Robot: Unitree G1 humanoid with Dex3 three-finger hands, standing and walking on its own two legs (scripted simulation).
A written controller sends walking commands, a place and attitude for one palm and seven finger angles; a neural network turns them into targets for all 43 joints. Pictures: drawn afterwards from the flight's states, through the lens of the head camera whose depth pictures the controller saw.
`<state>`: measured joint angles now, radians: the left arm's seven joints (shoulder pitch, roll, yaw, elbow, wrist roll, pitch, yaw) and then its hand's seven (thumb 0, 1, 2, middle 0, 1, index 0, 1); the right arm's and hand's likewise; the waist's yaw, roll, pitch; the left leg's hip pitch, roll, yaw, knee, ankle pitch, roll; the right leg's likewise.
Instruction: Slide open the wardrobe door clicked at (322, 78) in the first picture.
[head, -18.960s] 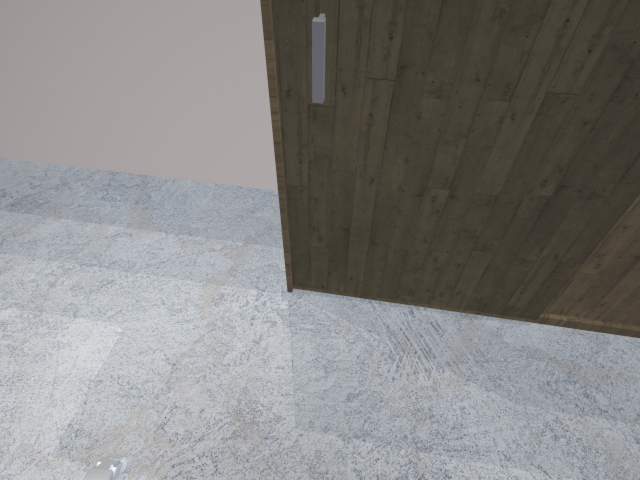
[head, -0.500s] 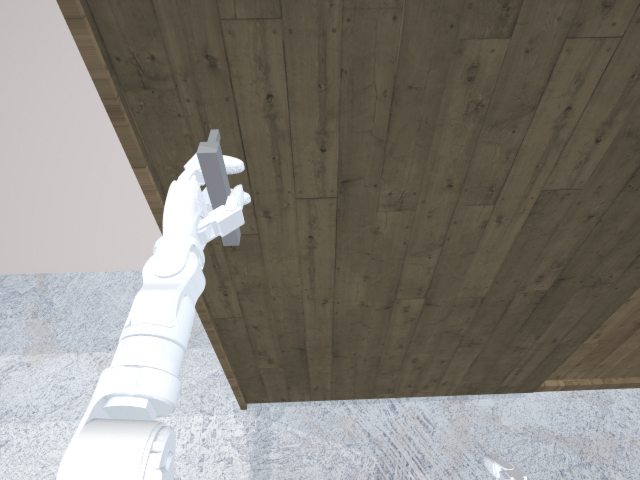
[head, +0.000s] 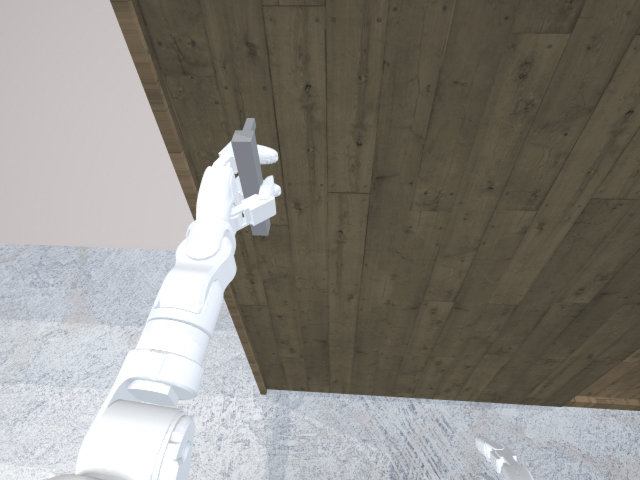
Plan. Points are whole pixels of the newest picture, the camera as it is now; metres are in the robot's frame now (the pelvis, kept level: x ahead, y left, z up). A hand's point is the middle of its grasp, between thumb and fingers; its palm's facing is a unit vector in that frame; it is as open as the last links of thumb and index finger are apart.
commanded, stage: tug the door sideways, standing still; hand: left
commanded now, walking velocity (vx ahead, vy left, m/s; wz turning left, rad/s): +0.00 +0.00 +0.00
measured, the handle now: (255, 179) +0.46 +0.12 +0.14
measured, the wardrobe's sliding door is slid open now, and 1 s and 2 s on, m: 0.00 0.00 0.16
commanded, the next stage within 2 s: step sideways, sliding the door along in 0.52 s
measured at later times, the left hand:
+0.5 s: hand (269, 202) +0.41 +0.10 +0.14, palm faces +0.03 -1.00 -0.05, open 5.9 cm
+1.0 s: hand (271, 201) +0.42 +0.09 +0.14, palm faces +0.10 -0.99 -0.11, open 6.0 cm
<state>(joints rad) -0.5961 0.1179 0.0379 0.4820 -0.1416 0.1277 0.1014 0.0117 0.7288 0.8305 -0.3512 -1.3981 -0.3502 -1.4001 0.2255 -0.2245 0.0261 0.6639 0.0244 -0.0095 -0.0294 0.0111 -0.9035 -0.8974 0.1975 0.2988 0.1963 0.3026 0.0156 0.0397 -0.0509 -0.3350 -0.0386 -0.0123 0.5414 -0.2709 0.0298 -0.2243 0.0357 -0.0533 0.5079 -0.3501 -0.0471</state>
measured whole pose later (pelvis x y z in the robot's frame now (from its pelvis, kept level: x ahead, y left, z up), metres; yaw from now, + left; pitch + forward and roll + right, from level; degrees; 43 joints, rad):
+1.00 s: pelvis -0.01 -0.04 +0.00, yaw -2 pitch -4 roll -2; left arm -0.70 0.23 0.00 0.69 -0.14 -0.08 0.13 -0.01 0.71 0.85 -0.45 -1.40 -0.27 -1.40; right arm 0.25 -0.18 0.05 0.72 0.05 -0.02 -0.10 0.01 -0.90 -0.90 0.20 0.30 0.20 0.30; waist 0.05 0.06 0.11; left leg -0.23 0.08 -0.02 0.61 -0.32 -0.03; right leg -0.31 -0.01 -0.03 0.66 -0.40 -0.01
